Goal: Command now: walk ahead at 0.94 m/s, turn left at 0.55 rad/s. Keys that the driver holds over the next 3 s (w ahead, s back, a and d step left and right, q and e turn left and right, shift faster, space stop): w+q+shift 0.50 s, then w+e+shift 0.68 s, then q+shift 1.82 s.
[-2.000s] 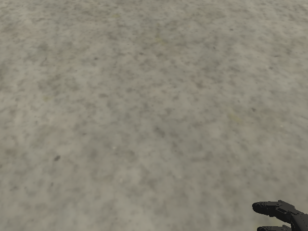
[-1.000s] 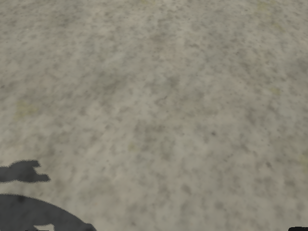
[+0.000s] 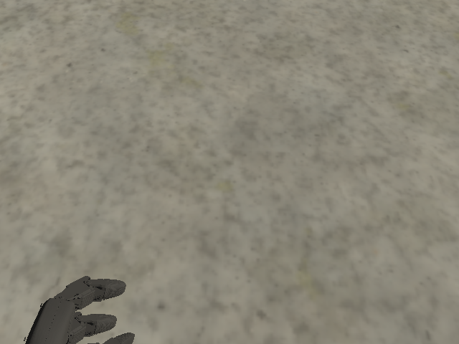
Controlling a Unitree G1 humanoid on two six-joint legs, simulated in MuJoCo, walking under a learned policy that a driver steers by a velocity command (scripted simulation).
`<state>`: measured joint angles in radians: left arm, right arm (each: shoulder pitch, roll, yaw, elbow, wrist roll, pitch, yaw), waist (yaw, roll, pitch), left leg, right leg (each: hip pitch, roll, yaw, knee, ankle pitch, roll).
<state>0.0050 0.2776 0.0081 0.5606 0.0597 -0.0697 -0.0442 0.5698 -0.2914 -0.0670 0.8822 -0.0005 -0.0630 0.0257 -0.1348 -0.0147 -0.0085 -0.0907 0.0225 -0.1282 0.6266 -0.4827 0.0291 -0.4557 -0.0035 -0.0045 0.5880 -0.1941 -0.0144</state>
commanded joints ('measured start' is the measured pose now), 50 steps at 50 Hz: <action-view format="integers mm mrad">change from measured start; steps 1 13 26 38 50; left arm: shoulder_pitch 454 333 256 12 415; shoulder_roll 275 75 133 59 138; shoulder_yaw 100 48 23 -2 72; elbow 45 196 60 61 259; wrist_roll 16 -33 -6 -61 -49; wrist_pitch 0 -57 -39 5 20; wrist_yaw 53 49 48 -10 38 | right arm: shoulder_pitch -240 -534 -238 -110 -389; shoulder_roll -95 -36 -222 -152 -85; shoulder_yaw -8 28 -49 3 71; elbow -194 -269 -161 -56 -260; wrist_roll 17 -27 -21 -14 -84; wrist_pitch -24 55 44 -74 -42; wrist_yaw -13 78 -27 -20 -17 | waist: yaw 312 117 136 79 106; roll -167 -47 -67 38 121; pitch -256 170 18 111 71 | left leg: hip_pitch -740 -696 69 132 -589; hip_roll -44 70 148 54 31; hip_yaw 14 194 -425 175 18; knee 661 346 -385 -575 714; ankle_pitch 60 472 173 1166 171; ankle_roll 82 72 324 53 -31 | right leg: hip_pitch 755 368 -290 -92 274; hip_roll -454 -197 -116 -10 -103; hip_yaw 755 -198 72 -133 540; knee -343 -525 808 9 -394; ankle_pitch -712 302 -127 412 -125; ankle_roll -117 -41 31 -94 -324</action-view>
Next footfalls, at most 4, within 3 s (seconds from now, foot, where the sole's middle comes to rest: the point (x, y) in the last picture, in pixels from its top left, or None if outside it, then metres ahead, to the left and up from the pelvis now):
0.42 left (163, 340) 0.49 0.13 -0.76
0.88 right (123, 207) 0.95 0.25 -0.76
1.28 left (58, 131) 1.34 0.50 -0.76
1.68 right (103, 89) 1.58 0.34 -0.76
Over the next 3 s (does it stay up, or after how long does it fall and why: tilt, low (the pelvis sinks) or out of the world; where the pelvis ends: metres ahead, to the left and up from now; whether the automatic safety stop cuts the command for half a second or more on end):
stays up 1.42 0.47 0.01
